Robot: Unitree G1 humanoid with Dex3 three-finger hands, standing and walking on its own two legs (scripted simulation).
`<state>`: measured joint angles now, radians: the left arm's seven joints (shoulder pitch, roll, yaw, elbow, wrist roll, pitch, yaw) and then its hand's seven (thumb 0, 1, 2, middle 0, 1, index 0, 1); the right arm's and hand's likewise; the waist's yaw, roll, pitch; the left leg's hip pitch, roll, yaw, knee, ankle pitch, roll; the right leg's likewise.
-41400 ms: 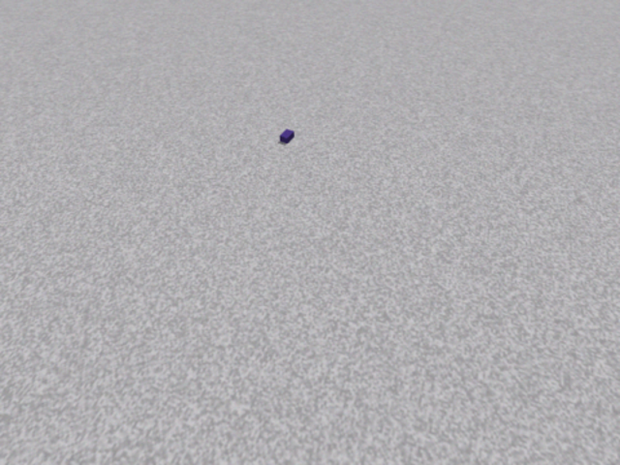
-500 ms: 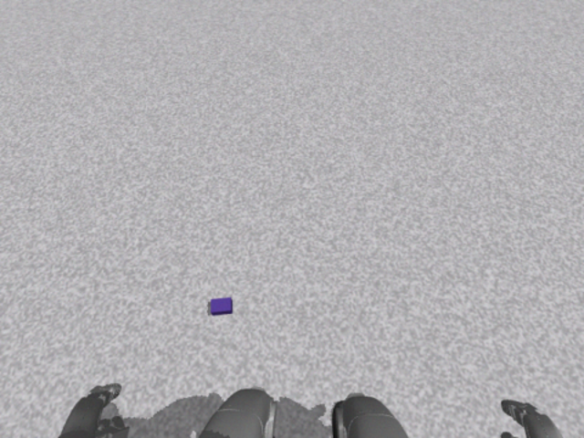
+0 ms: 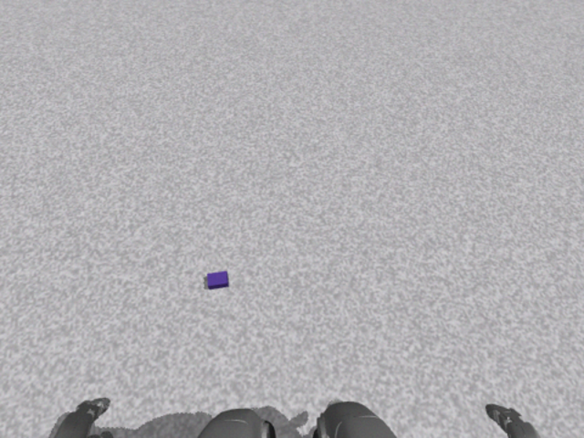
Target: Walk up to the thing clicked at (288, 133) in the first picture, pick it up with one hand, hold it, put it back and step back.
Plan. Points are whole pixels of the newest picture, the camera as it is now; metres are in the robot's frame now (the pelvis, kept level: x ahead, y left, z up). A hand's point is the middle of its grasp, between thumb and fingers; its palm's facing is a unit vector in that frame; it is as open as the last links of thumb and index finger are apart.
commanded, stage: step back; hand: left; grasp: from above
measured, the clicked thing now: (218, 280) +0.59 +0.26 -0.74
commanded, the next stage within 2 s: none
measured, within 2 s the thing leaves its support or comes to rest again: neither
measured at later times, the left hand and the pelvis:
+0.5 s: hand out of the picture -0.02 +0.25 -0.15, palm faces +0.03 -0.94 -0.35, open 7.4 cm; pelvis -0.14 -0.01 +0.00, yaw +2 degrees
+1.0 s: hand out of the picture -0.25 +0.20 -0.13, palm faces -0.01 -0.91 -0.41, open 7.4 cm; pelvis -0.31 -0.07 +0.00, yaw -1 degrees
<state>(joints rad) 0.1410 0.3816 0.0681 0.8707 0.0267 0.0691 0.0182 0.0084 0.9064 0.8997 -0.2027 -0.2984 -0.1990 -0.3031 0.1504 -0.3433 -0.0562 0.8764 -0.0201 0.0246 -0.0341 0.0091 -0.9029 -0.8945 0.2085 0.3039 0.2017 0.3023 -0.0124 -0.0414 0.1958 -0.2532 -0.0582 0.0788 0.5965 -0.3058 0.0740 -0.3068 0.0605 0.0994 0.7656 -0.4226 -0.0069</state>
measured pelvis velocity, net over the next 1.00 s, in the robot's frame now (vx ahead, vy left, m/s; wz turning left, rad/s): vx -0.31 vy -0.07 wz -0.02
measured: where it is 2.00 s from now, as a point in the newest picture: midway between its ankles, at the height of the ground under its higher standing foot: outside the picture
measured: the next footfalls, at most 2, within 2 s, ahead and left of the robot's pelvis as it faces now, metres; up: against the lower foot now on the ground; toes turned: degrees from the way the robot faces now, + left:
right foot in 0.04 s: +0.03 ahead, -0.10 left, +0.00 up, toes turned +5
left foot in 0.44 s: -0.11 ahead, +0.11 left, +0.00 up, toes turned +0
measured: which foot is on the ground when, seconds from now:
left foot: down 0.00-0.10, up 0.12-0.42, down 0.44-0.88, up 0.90-1.00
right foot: up 0.00-0.02, down 0.04-0.48, up 0.50-0.82, down 0.84-1.00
